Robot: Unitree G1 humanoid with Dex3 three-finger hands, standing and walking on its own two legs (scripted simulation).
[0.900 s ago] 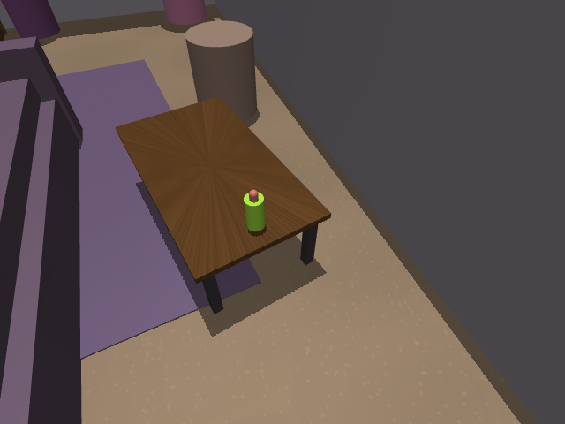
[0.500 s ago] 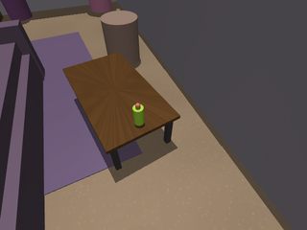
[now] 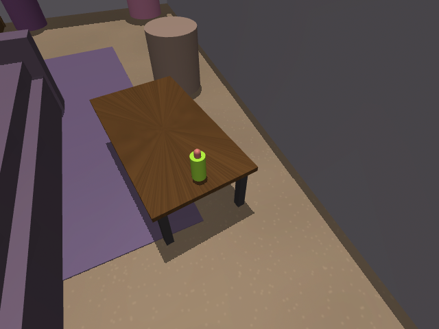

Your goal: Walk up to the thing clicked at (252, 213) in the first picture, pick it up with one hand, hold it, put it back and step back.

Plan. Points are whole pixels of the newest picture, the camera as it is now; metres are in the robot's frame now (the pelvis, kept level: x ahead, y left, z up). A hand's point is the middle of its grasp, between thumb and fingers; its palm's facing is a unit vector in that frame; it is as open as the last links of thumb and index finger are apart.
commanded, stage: stand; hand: right
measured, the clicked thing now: (198, 163) +0.84 +0.12 -0.38
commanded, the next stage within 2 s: walk up in 0.22 s
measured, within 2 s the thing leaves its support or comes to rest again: neither
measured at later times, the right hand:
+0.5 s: hand out of the picture +0.15 -0.24 -0.14, palm faces -0.22 +0.89 -0.41, open 7.4 cm
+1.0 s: hand (297, 254) +0.34 -0.18 -0.15, palm faces -0.37 +0.82 -0.45, open 7.4 cm
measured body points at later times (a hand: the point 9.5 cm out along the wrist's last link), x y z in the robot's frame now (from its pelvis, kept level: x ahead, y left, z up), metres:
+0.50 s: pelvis +0.04 +0.04 -0.01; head +0.06 +0.07 +0.43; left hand +0.04 +0.38 -0.14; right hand +0.16 -0.28 -0.11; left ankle +0.09 +0.20 -0.73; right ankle -0.01 -0.12 -0.75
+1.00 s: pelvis +0.22 +0.08 -0.03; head +0.24 +0.10 +0.42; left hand +0.20 +0.42 -0.14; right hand +0.36 -0.22 -0.12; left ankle +0.11 +0.21 -0.75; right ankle +0.37 -0.03 -0.73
